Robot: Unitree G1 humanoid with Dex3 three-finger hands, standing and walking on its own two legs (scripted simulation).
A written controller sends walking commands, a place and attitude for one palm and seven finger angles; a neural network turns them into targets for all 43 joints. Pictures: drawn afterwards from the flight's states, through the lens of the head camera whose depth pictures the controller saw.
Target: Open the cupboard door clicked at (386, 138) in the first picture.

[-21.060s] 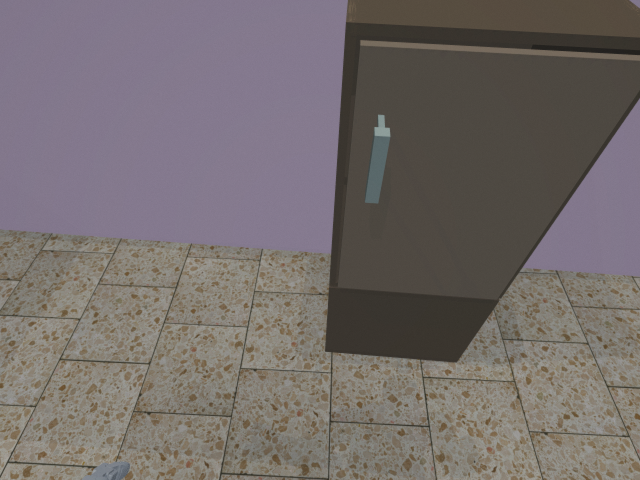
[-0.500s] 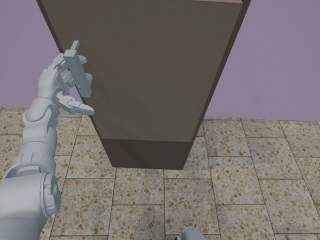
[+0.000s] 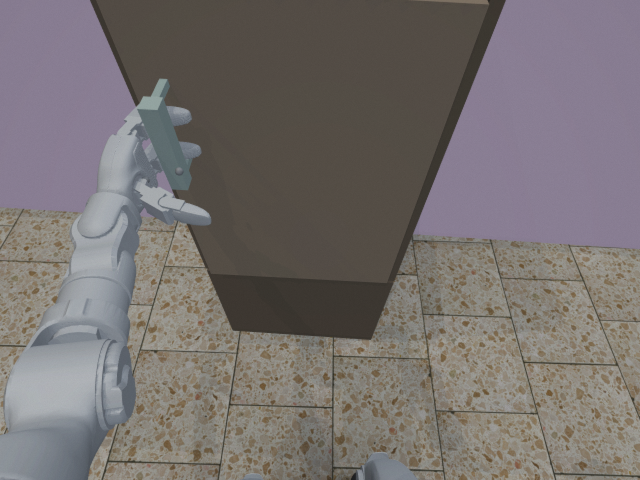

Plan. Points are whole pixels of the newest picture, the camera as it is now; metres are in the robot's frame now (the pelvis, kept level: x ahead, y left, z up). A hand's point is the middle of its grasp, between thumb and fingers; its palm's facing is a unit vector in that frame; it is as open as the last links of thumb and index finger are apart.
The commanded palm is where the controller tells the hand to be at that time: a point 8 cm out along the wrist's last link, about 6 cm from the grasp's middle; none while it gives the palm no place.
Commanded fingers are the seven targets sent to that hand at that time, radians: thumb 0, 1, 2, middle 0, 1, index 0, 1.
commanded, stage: slide the fingers in behind the handle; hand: left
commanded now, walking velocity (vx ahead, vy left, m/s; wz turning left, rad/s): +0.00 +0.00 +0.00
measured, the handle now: (172, 136) +0.53 +0.18 +0.11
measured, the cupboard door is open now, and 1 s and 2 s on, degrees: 1 1 32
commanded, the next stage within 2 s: close the thumb around the handle in 0.30 s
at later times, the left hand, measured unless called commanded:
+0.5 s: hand (184, 164) +0.48 +0.16 +0.11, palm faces -0.09 -1.00 -0.01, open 13.8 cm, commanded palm +0.46 +0.20 +0.11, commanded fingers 0.00 -0.16 0.44 -0.32 -1.24 -0.32 -1.24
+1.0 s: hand (184, 166) +0.48 +0.16 +0.11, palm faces -0.08 -1.00 -0.02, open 6.1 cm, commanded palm +0.46 +0.20 +0.11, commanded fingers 0.00 0.90 0.90 -0.40 -1.35 -0.40 -1.35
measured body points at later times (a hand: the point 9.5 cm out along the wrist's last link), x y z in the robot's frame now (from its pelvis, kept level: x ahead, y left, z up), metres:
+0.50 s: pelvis +0.01 +0.01 +0.00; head +0.09 +0.01 +0.44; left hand +0.48 +0.22 +0.11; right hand +0.05 -0.25 -0.12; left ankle -0.02 +0.12 -0.70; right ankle +0.04 -0.13 -0.70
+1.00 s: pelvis +0.01 +0.00 +0.00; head +0.09 +0.01 +0.44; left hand +0.48 +0.22 +0.11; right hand +0.07 -0.26 -0.12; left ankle -0.02 +0.12 -0.70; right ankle +0.04 -0.13 -0.70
